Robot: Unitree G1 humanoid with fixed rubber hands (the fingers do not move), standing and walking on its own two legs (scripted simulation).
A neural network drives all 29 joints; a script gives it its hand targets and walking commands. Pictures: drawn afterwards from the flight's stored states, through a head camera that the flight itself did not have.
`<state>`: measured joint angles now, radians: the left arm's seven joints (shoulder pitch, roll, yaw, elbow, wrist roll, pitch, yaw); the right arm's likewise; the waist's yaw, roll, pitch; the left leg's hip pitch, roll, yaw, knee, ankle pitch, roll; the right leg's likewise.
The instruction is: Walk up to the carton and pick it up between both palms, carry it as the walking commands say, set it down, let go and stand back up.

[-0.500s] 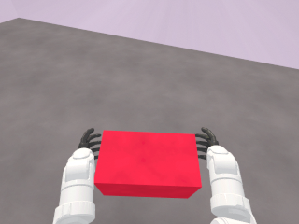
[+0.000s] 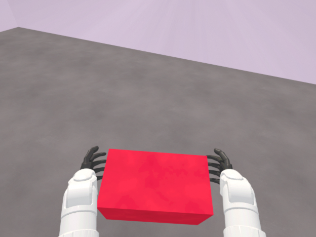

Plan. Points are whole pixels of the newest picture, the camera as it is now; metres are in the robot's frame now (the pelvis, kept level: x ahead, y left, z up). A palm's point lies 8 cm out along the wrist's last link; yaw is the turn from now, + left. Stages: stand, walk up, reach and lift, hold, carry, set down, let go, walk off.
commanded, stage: reach and lift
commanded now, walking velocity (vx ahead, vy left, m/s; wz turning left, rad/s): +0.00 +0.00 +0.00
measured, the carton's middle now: (155, 188) +0.28 +0.01 -0.05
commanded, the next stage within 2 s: hold in 0.14 s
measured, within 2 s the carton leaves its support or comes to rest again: neither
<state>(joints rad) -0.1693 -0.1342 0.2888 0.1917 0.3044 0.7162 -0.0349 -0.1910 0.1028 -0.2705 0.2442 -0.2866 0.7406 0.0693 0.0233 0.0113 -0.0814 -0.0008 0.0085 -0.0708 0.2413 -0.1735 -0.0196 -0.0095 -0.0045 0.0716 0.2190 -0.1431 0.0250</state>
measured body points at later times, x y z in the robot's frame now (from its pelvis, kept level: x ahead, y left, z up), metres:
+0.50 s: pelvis -0.02 -0.01 +0.00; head -0.08 -0.01 +0.45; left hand +0.25 +0.18 +0.04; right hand +0.26 -0.18 +0.03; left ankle -0.02 +0.13 -0.75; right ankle -0.01 -0.14 -0.75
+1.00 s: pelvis -0.02 +0.00 +0.00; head -0.07 -0.01 +0.45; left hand +0.26 +0.19 +0.04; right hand +0.27 -0.18 +0.02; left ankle -0.02 +0.13 -0.75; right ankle -0.01 -0.14 -0.75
